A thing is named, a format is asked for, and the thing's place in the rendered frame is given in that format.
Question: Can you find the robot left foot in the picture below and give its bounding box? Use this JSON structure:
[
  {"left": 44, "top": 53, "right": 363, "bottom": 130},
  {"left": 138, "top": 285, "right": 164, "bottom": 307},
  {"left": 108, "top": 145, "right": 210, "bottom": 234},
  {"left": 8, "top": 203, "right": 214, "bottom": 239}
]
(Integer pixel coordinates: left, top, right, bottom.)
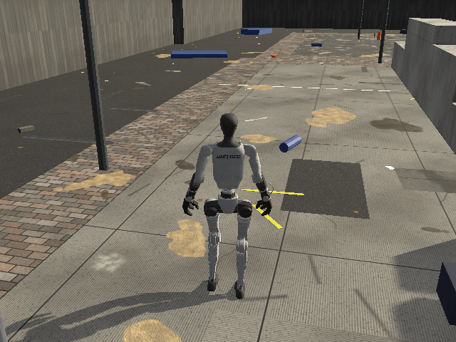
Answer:
[{"left": 207, "top": 274, "right": 219, "bottom": 291}]

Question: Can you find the robot left upper arm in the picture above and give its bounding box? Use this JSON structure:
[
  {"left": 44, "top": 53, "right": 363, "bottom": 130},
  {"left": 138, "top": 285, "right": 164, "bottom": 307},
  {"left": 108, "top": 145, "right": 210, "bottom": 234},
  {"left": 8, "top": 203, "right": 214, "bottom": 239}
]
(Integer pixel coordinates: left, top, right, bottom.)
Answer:
[{"left": 193, "top": 144, "right": 214, "bottom": 184}]

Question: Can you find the left robot hand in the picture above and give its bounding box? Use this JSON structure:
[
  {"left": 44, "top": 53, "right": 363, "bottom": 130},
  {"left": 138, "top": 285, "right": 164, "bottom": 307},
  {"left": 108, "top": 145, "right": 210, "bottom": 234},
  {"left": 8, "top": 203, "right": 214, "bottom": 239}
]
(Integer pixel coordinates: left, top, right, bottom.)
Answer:
[{"left": 182, "top": 198, "right": 199, "bottom": 216}]

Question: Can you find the right robot hand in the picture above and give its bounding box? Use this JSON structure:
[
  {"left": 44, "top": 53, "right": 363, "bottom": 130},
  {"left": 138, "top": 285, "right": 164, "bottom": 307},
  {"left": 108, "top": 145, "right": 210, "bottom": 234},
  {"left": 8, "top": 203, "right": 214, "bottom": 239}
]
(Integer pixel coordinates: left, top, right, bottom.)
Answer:
[{"left": 256, "top": 199, "right": 272, "bottom": 216}]

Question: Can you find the left robot shin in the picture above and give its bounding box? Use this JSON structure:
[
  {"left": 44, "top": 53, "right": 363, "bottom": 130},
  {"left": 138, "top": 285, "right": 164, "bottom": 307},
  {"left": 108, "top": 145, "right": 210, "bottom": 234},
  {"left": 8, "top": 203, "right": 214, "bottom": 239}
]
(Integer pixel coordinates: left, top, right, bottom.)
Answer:
[{"left": 208, "top": 232, "right": 219, "bottom": 282}]

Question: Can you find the robot right upper arm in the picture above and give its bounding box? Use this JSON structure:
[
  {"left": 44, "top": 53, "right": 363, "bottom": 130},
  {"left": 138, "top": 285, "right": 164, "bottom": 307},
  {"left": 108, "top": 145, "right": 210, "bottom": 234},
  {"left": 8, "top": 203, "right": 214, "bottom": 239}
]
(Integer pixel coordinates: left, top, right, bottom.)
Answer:
[{"left": 244, "top": 144, "right": 263, "bottom": 183}]

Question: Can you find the robot left forearm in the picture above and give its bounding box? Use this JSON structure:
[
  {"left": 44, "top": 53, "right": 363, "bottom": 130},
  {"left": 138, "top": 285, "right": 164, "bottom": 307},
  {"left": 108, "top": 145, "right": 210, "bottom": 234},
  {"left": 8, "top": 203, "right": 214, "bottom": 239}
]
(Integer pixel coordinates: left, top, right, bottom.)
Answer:
[{"left": 185, "top": 173, "right": 200, "bottom": 202}]

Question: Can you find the robot right forearm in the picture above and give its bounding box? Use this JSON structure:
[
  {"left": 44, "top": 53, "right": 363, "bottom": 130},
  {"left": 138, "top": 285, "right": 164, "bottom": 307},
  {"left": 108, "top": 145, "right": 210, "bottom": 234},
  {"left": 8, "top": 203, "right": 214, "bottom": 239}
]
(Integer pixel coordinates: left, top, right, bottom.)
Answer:
[{"left": 256, "top": 172, "right": 271, "bottom": 202}]

